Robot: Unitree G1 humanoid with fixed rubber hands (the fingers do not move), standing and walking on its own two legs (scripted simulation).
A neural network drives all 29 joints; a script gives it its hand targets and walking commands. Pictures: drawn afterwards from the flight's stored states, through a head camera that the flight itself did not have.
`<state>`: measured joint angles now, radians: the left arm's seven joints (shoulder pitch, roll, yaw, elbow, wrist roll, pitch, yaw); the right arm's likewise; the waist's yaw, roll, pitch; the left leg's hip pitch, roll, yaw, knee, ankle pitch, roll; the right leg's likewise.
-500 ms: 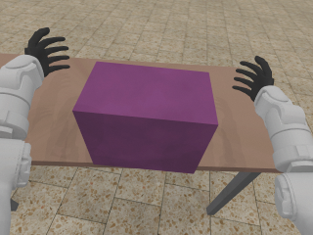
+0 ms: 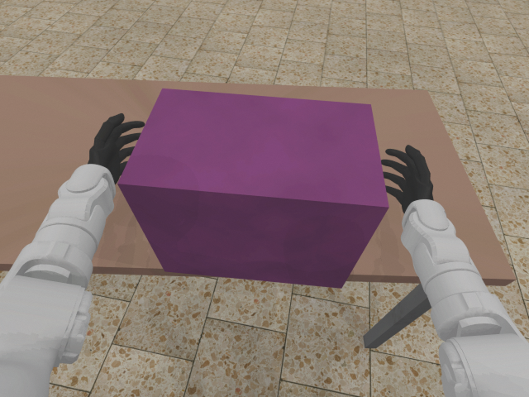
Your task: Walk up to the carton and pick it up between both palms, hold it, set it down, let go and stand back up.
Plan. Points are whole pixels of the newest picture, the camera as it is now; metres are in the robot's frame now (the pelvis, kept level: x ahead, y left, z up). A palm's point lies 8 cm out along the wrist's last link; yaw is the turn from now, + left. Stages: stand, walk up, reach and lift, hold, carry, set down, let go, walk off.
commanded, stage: reach and lift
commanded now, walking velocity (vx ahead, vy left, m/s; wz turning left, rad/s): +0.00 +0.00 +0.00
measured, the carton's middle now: (258, 195) +0.42 +0.00 +0.05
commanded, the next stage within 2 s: none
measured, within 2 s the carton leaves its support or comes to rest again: neither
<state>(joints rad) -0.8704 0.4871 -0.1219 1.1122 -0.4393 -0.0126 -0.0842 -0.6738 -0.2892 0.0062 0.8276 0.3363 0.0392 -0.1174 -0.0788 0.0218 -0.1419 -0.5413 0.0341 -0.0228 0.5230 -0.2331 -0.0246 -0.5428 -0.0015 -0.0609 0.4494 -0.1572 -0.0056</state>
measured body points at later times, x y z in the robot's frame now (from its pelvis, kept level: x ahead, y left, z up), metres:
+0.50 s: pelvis -0.01 +0.00 -0.01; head +0.05 +0.00 +0.44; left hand +0.46 +0.20 +0.09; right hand +0.41 -0.24 +0.07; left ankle +0.00 +0.13 -0.73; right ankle +0.02 -0.12 -0.73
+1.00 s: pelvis -0.02 +0.00 -0.01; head +0.03 +0.02 +0.44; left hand +0.46 +0.19 +0.09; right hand +0.41 -0.21 +0.09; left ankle +0.00 +0.13 -0.73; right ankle +0.02 -0.12 -0.73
